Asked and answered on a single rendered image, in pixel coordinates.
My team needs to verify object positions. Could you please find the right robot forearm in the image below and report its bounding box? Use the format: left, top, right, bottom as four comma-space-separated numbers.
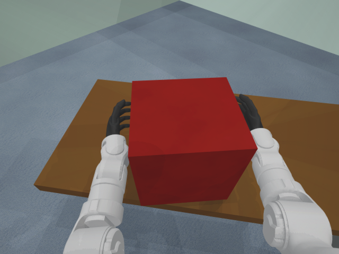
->
251, 128, 332, 244

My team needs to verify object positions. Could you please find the robot right upper arm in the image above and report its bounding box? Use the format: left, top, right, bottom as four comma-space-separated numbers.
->
263, 200, 339, 254

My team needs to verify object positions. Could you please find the left robot forearm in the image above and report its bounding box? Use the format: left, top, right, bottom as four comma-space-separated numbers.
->
63, 134, 129, 254

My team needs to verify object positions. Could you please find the robot left upper arm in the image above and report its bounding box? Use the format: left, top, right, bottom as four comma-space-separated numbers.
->
64, 226, 124, 254

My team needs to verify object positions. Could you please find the robot left hand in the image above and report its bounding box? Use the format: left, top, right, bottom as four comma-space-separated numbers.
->
106, 99, 131, 137

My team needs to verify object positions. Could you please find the table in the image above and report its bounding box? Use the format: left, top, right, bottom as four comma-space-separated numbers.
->
34, 79, 339, 248

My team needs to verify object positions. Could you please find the robot right hand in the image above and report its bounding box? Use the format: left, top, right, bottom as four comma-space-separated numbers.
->
235, 94, 263, 131

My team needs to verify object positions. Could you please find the carton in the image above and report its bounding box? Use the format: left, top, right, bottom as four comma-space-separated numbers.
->
128, 77, 258, 206

